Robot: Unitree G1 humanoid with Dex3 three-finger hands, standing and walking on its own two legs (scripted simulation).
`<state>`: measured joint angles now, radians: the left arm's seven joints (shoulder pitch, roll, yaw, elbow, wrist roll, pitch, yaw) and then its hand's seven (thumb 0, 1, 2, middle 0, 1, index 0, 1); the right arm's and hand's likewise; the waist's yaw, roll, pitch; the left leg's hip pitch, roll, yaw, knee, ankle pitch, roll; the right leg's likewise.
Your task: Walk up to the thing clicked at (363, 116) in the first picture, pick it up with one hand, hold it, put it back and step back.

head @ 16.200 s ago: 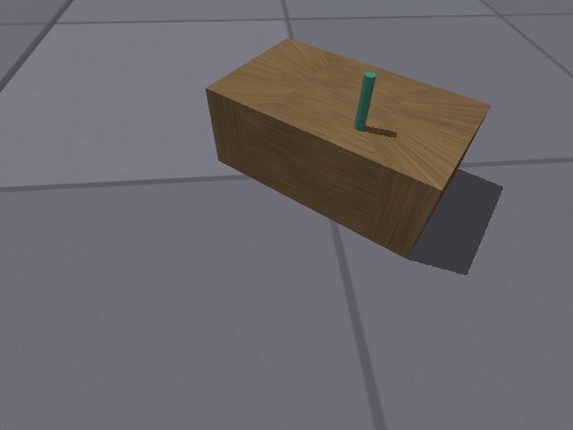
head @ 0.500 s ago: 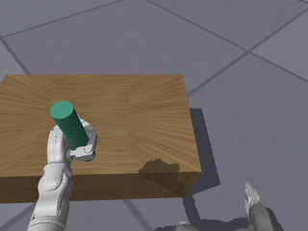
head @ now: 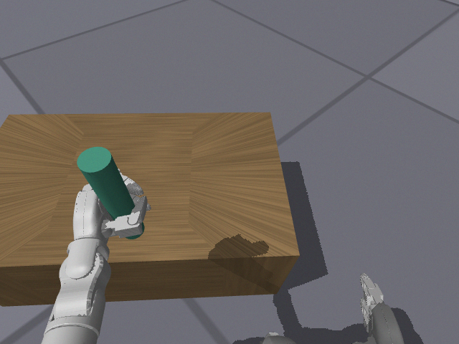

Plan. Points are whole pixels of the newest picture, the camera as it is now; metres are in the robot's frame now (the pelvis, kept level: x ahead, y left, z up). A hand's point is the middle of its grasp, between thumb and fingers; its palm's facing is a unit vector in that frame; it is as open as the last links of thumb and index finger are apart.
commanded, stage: hold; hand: left
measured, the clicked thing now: (117, 201) +0.33 +0.18 +0.08
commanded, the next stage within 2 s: crouch in 1.20 s
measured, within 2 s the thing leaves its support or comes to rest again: neither
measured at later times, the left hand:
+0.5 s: hand (134, 199) +0.34 +0.16 +0.07, palm faces +0.10 -1.00 +0.00, open 5.1 cm
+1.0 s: hand (130, 203) +0.34 +0.16 +0.06, palm faces +0.11 -0.99 -0.01, open 5.1 cm
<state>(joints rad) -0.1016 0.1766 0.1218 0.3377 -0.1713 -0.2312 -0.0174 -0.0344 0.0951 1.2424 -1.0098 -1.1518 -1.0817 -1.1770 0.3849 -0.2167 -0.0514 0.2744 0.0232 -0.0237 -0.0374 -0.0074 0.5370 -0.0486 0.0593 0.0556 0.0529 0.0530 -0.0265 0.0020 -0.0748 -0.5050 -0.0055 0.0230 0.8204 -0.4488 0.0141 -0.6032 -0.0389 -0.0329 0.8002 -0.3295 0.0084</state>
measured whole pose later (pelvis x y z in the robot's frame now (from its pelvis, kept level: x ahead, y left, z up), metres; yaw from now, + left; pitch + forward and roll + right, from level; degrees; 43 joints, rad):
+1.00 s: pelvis +0.00 +0.00 +0.00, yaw +1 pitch +8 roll +0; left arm -0.11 0.19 0.12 0.36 -0.17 -0.27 -0.02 -0.03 0.10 1.24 -1.01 -1.15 -1.08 -1.18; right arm 0.36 -0.22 -0.05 0.31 0.02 -0.04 -0.04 -0.01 0.54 -0.05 0.06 0.06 0.05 0.05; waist -0.03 0.00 -0.07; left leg -0.49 -0.01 0.01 0.81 -0.45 0.01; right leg -0.59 -0.04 -0.04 0.79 -0.33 0.01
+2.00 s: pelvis -0.03 +0.00 -0.06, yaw +0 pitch +22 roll -1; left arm -0.69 0.36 0.34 1.12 -0.09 -0.59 -0.04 -0.04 0.10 1.23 -1.01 -1.14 -1.09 -1.16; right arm 0.40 -0.27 -0.03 0.00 -0.06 -0.06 0.05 -0.01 0.54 -0.04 0.06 0.06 0.06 0.05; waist -0.21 -0.03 -0.11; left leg -1.02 0.01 0.00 1.18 -0.54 0.01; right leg -1.10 -0.04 -0.05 1.10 -0.39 0.00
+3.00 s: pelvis -0.04 +0.00 -0.12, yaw -1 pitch +31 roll -4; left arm -0.93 0.59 0.45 1.32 0.02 -0.59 0.00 -0.04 0.11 1.22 -1.01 -1.14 -1.08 -1.17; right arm 0.38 -0.29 -0.02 -0.21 -0.08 -0.02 0.08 -0.01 0.53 -0.05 0.07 0.06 0.06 0.05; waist -0.37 -0.03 -0.15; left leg -1.36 0.02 -0.03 1.44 -0.62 0.01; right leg -1.42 -0.02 -0.07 1.32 -0.44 0.00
